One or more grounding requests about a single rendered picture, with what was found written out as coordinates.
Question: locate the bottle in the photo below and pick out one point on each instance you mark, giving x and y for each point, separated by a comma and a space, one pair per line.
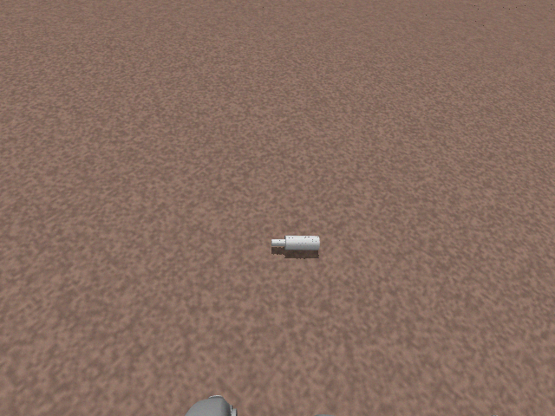
298, 242

